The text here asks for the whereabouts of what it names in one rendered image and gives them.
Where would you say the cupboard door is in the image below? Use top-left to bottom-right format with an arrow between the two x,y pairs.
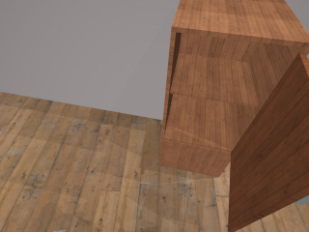
228,52 -> 309,232

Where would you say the handle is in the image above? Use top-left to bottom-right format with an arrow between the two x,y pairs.
294,195 -> 309,205

